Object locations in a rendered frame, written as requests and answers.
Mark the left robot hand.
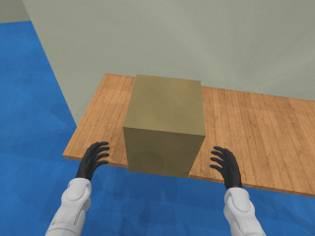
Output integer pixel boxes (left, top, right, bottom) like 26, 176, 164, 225
75, 142, 110, 182

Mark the table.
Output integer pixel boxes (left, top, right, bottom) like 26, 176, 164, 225
62, 73, 315, 198

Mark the right robot forearm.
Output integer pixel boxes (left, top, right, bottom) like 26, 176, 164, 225
223, 187, 266, 236

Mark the left robot forearm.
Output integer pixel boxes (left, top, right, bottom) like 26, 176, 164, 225
45, 178, 92, 236

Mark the carton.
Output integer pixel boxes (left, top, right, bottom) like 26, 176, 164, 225
123, 74, 206, 178

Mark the right robot hand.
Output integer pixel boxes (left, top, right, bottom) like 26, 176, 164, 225
210, 147, 243, 190

